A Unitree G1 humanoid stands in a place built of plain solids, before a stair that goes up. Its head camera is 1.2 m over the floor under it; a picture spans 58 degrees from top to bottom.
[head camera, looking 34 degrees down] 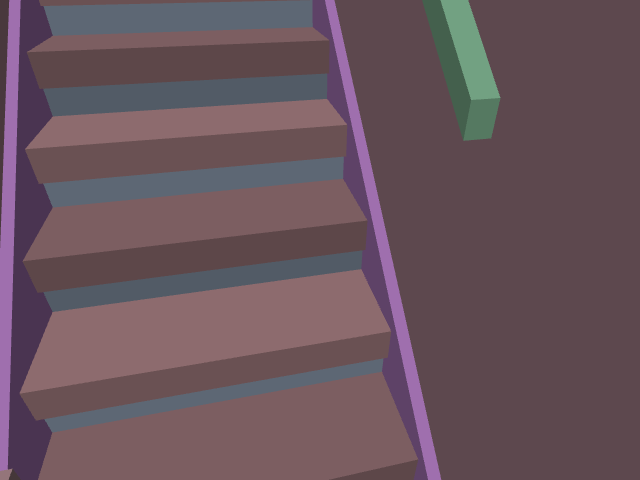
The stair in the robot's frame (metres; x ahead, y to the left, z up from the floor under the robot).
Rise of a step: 0.19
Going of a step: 0.24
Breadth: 0.87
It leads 13 degrees to the left of straight ahead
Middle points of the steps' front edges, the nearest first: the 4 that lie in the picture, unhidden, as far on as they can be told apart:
0.70 0.24 0.38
0.93 0.29 0.57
1.16 0.34 0.77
1.39 0.39 0.96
